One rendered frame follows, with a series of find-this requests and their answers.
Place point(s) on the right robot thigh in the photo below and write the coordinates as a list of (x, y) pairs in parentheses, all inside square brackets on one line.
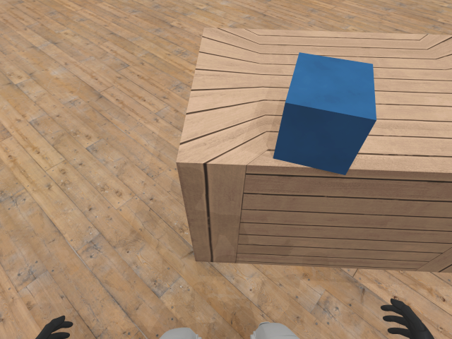
[(273, 331)]

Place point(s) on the robot left hand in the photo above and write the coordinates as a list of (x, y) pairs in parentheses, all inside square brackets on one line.
[(54, 325)]

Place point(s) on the pedestal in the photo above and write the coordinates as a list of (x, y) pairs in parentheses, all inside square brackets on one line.
[(393, 208)]

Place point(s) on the carton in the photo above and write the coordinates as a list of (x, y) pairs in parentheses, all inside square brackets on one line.
[(329, 111)]

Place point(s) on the robot right hand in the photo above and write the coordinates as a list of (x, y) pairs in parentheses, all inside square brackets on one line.
[(416, 329)]

